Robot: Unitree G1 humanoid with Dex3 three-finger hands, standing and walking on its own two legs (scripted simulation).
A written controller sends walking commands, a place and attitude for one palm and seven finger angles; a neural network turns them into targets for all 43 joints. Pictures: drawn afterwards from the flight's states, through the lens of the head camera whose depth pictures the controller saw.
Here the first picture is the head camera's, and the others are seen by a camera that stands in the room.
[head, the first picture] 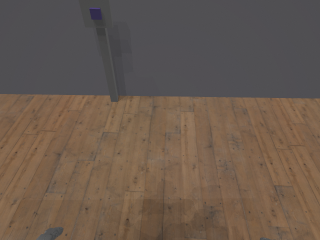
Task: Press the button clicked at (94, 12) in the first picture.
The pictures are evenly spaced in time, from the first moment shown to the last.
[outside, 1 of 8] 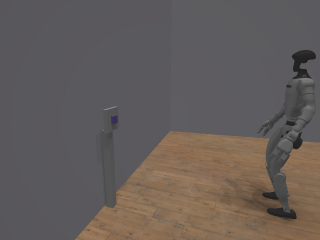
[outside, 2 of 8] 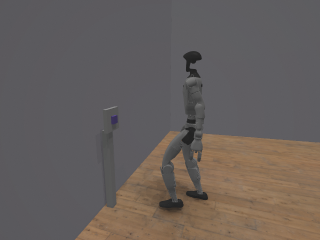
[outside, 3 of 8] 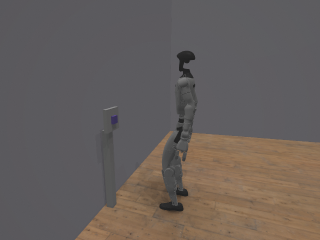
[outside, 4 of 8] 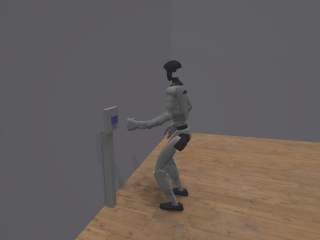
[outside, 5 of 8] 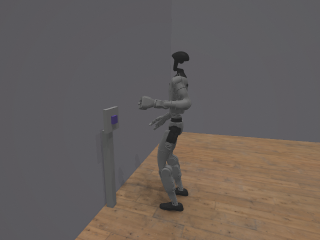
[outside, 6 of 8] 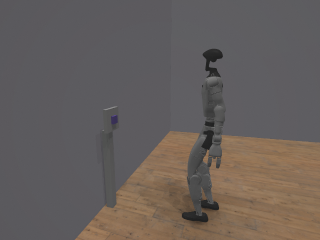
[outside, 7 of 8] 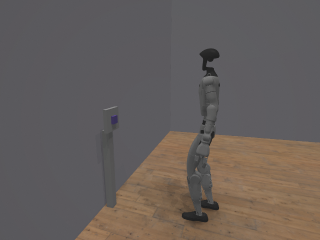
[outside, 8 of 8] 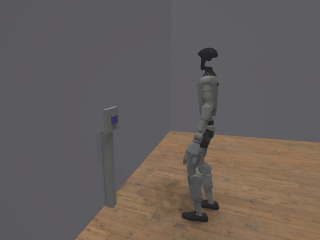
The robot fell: no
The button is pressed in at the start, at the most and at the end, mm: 0 9 0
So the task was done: yes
